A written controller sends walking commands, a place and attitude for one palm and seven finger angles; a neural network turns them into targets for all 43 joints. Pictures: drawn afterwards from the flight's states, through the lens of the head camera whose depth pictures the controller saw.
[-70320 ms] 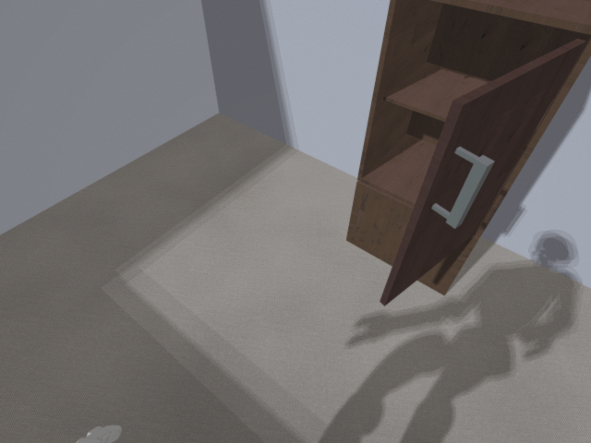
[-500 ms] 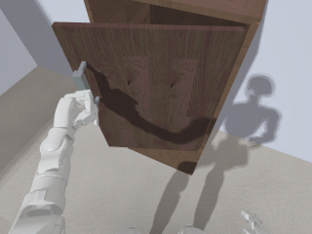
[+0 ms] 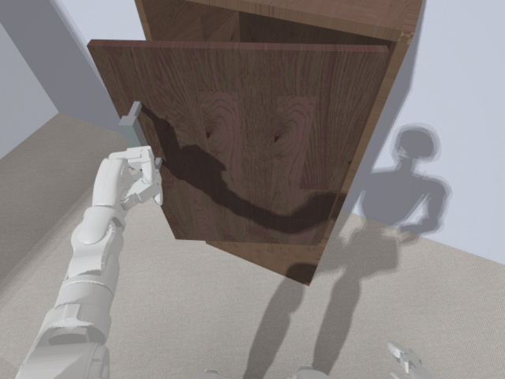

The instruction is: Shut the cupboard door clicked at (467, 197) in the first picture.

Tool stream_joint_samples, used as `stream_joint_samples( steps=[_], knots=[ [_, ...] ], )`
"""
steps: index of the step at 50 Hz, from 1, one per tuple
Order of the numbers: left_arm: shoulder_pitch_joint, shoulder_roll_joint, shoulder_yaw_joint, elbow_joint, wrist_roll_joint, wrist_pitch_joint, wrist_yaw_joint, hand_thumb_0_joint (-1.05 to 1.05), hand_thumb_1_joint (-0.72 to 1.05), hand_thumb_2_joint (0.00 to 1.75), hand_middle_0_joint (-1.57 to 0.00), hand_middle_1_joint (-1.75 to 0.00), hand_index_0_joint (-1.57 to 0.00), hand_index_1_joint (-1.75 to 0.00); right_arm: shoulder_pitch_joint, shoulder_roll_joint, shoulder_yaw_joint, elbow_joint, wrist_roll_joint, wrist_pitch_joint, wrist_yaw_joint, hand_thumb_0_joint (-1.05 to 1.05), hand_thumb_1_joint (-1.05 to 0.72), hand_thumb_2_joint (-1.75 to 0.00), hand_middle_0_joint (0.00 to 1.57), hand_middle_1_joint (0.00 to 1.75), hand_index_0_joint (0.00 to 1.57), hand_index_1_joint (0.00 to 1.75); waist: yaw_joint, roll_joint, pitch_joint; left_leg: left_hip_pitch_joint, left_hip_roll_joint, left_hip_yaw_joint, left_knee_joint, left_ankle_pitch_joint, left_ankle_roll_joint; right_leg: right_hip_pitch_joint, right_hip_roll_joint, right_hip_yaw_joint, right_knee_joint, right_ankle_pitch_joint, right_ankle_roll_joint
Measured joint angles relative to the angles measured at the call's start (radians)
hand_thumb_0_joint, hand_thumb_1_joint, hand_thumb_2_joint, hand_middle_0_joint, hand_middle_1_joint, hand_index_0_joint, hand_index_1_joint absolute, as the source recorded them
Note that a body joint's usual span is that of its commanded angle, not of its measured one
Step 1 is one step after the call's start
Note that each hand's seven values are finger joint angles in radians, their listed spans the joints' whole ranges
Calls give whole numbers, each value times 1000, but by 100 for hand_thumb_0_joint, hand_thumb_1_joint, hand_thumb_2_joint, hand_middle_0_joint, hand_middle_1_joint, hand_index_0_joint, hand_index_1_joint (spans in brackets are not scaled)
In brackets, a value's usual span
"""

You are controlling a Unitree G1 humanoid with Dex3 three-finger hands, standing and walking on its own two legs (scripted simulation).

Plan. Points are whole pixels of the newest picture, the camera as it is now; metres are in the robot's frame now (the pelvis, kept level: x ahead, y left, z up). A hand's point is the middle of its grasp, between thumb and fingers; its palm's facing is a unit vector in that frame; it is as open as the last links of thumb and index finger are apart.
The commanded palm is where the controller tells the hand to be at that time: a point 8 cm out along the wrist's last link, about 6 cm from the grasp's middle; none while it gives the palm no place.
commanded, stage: push the door shut along its arc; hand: left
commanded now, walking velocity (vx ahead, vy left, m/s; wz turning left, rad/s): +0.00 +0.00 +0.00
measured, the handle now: (145, 146) +0.49 +0.20 +0.08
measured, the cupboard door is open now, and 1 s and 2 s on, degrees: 21 8 0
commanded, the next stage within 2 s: pull the fist back off the door in 1.84 s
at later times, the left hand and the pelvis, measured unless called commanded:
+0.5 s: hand (159, 159) +0.44 +0.17 +0.09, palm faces -0.18 -0.98 -0.03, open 3.2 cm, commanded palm +0.44 +0.21 +0.08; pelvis -0.01 +0.01 -0.01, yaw +1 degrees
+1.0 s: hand (196, 131) +0.51 +0.11 +0.09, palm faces -0.32 -0.95 -0.03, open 3.1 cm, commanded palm +0.51 +0.17 +0.08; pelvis -0.01 +0.01 -0.03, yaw -1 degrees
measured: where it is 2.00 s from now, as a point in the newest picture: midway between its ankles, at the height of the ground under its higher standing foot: outside the picture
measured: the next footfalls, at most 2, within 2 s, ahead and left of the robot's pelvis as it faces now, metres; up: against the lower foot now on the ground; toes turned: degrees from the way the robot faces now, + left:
none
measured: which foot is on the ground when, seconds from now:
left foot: down 0.00-1.00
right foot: down 0.00-1.00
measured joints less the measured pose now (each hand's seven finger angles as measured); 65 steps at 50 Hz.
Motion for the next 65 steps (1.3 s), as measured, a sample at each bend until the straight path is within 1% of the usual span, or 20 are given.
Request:
stream_joint_samples(
  steps=[3, 6, 11, 17, 22, 25, 31, 34, 39, 45, 51, 56, 59, 65],
  knots=[
    [-21, 4, -5, 32, -3, 4, -16, 2, 90, 90, -130, -150, -130, -150, -1, -3, 3, -1, 1, 0, -2, 1, -90, -90, 21, 30, 20, 30, 0, 1, 0, -2, -2, 0, 0, 1, 2, -2, -2, 0, 1, 1, 2],
    [-67, 15, 0, 79, -2, -4, -33, 2, 90, 90, -130, -150, -130, -150, -4, -4, 9, 5, 0, 1, -8, 1, -90, -90, 21, 30, 20, 30, -5, -4, 5, -12, -3, -3, 8, 1, 2, -10, -3, -3, 8, -1, 2],
    [-163, 50, 20, 172, 5, -22, -73, 2, 90, 90, -131, -150, -130, -150, -3, -7, 11, 16, -2, 3, -11, 1, -90, -90, 21, 30, 20, 30, -19, -13, 10, -46, -2, -7, 31, -3, 2, -41, -3, -7, 25, -3, 1],
    [-235, 85, 32, 255, -3, -30, -124, 2, 90, 90, -132, -150, -131, -150, 26, -19, 7, 24, -2, 11, -11, 1, -90, -90, 21, 30, 20, 30, -31, -7, 2, -88, -2, -9, 52, -8, 5, -78, -4, -9, 39, -4, 3],
    [-290, 106, 35, 311, -7, -31, -145, 2, 90, 90, -131, -150, -132, -150, 47, -24, 5, 38, -2, 18, -10, 1, -90, -90, 21, 30, 20, 30, -40, -4, -3, -119, -3, -10, 69, -12, 8, -107, -5, -9, 51, -5, 6],
    [-328, 116, 24, 342, -8, -32, -150, 2, 90, 90, -130, -150, -132, -150, 57, -26, 3, 47, -3, 17, -8, 1, -90, -90, 21, 30, 20, 30, -46, -3, -4, -141, -4, -13, 82, -14, 10, -125, -6, -13, 59, -6, 7],
    [-412, 125, 1, 404, 5, -35, -152, 2, 90, 90, -130, -150, -132, -150, 63, -28, 5, 65, -6, 10, -5, 1, -90, -90, 21, 30, 20, 30, -65, 0, -4, -189, -6, -19, 110, -18, 13, -166, -9, -18, 78, -7, 10],
    [-456, 135, 7, 435, 15, -29, -150, 2, 90, 90, -130, -150, -131, -150, 62, -27, 8, 69, -8, 7, -2, 1, -90, -90, 21, 30, 20, 30, -79, -3, -4, -212, -5, -18, 121, -19, 15, -189, -8, -17, 87, -7, 11],
    [-514, 155, 14, 472, 40, -20, -164, 2, 90, 90, -130, -150, -130, -150, 69, -28, 10, 64, -14, 2, 2, 1, -90, -90, 21, 30, 20, 30, -106, -1, -11, -247, 0, -14, 137, -25, 16, -223, -4, -13, 97, -8, 12],
    [-566, 172, 41, 514, 58, -7, -177, 2, 90, 90, -129, -150, -130, -150, 85, -30, 14, 55, -19, 10, 8, 1, -90, -90, 21, 30, 20, 30, -131, 5, -13, -269, 6, -6, 150, -36, 18, -249, 3, -5, 108, -13, 13],
    [-611, 189, 55, 532, 79, 3, -182, 2, 90, 90, -129, -150, -130, -150, 101, -28, 14, 48, -25, 20, 13, 1, -90, -90, 21, 30, 20, 30, -153, 11, -14, -292, 13, -2, 161, -46, 17, -275, 9, -1, 118, -19, 12],
    [-647, 213, 84, 557, 90, 18, -200, 2, 90, 90, -129, -150, -130, -150, 108, -28, 17, 43, -28, 32, 14, 1, -90, -90, 21, 30, 20, 30, -169, 15, -11, -303, 20, 3, 166, -53, 15, -290, 17, 4, 122, -23, 10],
    [-659, 233, 96, 562, 101, 30, -216, 1, 88, 90, -129, -150, -130, -150, 115, -28, 16, 38, -30, 37, 13, 1, -90, -90, 21, 30, 20, 30, -174, 18, -11, -312, 24, 3, 168, -56, 13, -299, 21, 4, 123, -24, 9],
    [-696, 265, 79, 585, 101, 43, -248, 0, 85, 90, -129, -150, -130, -150, 114, -28, 17, 43, -31, 38, 8, 1, -90, -90, 21, 30, 20, 30, -178, 14, -8, -331, 28, -6, 180, -61, 10, -313, 24, -4, 130, -28, 5]
  ],
)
